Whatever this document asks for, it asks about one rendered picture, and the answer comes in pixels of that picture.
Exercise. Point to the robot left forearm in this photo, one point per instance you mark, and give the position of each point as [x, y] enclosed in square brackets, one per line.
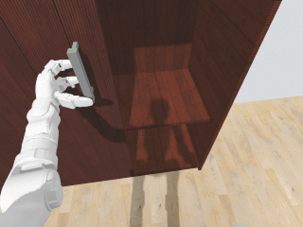
[40, 143]

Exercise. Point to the robot left hand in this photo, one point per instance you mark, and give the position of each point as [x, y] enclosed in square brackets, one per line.
[48, 86]

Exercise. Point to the left robot upper arm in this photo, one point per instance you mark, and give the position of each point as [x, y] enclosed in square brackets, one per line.
[29, 198]

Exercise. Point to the handle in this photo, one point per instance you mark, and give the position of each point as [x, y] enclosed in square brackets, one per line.
[77, 65]

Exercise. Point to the wardrobe door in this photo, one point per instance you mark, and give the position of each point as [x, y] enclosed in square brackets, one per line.
[92, 143]

